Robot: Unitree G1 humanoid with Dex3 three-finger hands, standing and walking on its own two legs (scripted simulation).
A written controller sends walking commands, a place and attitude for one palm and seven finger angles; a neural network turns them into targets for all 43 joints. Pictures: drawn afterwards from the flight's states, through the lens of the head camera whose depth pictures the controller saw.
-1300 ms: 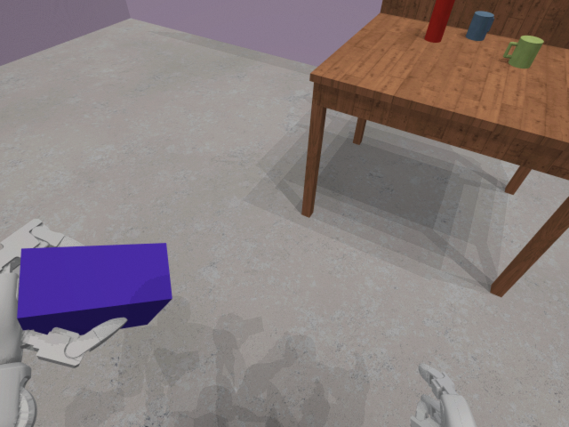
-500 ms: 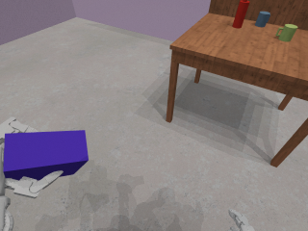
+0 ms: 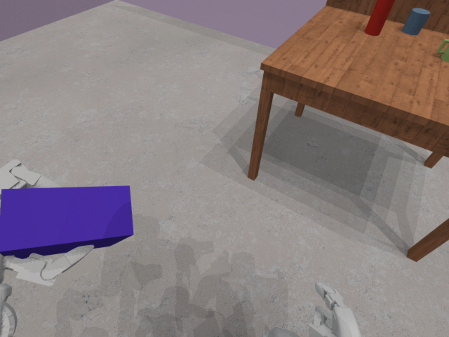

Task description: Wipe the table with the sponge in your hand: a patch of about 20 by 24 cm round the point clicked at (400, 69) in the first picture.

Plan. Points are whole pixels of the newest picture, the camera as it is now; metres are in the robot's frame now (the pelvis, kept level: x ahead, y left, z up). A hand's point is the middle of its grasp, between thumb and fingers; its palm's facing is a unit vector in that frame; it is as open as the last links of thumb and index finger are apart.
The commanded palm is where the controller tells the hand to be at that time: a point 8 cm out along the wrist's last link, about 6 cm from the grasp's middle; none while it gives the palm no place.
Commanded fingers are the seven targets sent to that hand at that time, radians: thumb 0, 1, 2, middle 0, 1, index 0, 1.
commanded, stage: walk to a spot facing it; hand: left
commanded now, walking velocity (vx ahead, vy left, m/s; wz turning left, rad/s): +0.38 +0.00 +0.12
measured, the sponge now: (86, 222) +0.23 +0.20 +0.16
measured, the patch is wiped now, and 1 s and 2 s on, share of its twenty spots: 0.00 0.00 0.00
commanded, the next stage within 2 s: turn to face it in 1.50 s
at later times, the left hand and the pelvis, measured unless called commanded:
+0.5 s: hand (119, 144) +0.34 +0.19 +0.19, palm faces +0.46 -0.73 -0.51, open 9.8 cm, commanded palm +0.28 +0.23 +0.18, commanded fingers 0.00 0.10 1.30 -1.20 -1.60 -1.20 -1.60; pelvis +0.16 -0.07 +0.00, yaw +7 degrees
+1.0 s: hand (100, 99) +0.43 +0.24 +0.20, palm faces +0.62 -0.62 -0.47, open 9.8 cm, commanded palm +0.38 +0.27 +0.18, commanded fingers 0.00 0.10 1.30 -1.20 -1.60 -1.20 -1.60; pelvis +0.30 -0.04 +0.00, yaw +15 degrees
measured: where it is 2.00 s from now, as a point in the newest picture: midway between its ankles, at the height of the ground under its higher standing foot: (240, 291)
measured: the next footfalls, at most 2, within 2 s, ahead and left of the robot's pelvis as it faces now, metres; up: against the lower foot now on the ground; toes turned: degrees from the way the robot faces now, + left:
right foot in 0.14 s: +0.17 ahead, -0.13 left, +0.00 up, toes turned -10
left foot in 0.68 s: +0.33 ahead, +0.09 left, +0.00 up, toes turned +20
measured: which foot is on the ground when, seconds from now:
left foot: down 0.00-0.14, up 0.16-0.66, down 0.68-1.00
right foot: up 0.00-0.12, down 0.14-0.68, up 0.70-1.00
